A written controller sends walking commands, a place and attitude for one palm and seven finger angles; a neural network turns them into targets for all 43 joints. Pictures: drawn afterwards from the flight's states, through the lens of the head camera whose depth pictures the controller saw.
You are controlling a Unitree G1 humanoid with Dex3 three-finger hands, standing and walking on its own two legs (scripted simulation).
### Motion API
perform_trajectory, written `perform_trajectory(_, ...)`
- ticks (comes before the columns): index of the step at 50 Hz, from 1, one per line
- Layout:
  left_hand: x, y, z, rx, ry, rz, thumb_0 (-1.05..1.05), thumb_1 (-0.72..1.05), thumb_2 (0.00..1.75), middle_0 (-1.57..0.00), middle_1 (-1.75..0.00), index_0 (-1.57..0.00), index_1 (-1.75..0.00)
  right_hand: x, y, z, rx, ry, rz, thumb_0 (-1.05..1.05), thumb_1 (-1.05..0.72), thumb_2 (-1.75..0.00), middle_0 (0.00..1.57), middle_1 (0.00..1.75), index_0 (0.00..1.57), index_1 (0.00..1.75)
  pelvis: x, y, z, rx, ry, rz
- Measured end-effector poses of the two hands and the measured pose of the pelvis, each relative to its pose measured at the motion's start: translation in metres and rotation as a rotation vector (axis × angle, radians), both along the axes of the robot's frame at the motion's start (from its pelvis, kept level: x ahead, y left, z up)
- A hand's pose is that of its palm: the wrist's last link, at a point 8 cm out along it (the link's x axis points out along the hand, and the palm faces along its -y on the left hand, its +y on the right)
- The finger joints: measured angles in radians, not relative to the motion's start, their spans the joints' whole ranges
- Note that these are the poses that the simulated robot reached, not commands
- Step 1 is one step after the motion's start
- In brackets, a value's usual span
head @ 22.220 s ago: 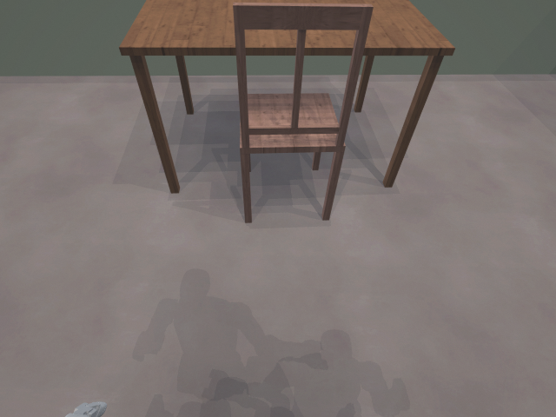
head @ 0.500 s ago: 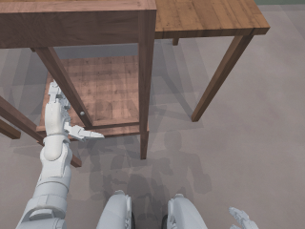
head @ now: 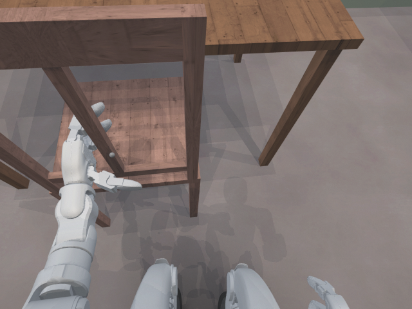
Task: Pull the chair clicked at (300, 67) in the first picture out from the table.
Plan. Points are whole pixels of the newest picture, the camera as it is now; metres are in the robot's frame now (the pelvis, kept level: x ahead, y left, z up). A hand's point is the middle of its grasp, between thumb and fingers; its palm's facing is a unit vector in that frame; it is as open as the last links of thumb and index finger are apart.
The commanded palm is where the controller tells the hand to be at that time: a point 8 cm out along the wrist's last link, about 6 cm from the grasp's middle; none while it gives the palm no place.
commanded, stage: hook a spindle and tug to test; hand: left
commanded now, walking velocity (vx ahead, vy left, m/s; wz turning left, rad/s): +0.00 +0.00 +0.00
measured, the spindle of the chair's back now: (96, 132) +0.43 +0.21 +0.04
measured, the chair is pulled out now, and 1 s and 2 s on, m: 0.00 0.02 0.12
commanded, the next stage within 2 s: step backward, pulling the chair out in 1.14 s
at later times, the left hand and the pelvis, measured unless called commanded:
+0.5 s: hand (111, 152) +0.40 +0.19 +0.02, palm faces +0.17 -0.99 -0.02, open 6.1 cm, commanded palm +0.36 +0.22 +0.02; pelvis +0.00 +0.00 +0.00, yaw +0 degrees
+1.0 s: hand (112, 163) +0.38 +0.18 +0.02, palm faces +0.15 -0.99 -0.01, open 5.6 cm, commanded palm +0.33 +0.22 +0.02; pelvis +0.02 +0.01 +0.01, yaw -1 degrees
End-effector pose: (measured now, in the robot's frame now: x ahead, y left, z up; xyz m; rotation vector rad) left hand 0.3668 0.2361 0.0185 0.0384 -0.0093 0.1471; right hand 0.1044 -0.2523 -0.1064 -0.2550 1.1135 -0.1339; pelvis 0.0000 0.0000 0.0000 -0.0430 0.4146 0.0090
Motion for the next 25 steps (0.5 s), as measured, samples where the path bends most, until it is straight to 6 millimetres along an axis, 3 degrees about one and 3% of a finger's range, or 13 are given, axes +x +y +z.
perform_trajectory(6,0.0016,-0.0006,-0.0008,-0.015,0.003,0.004,-0.01,-0.37,0.36,-0.34,-0.93,-0.32,-0.93,0.0011,-0.0029,0.0001,-0.008,-0.001,0.000,0.01,-0.90,-0.90,0.20,0.30,0.20,0.30,-0.0002,-0.0006,-0.0004,0.000,0.003,0.001)
perform_trajectory(14,0.0031,0.0016,-0.0004,-0.010,0.007,0.011,-0.01,-0.01,0.51,-0.45,-1.29,-0.41,-1.29,0.0011,-0.0024,0.0010,-0.007,0.000,-0.001,0.01,-0.90,-0.90,0.20,0.30,0.20,0.30,0.0013,0.0000,0.0002,-0.001,0.004,0.001)
perform_trajectory(25,0.0034,0.0013,-0.0003,-0.021,0.010,0.020,0.00,0.58,0.76,-0.45,-1.38,-0.43,-1.41,0.0008,0.0024,0.0018,0.000,0.011,-0.006,0.01,-0.90,-0.90,0.20,0.30,0.20,0.30,0.0042,0.0036,0.0019,-0.004,0.005,-0.001)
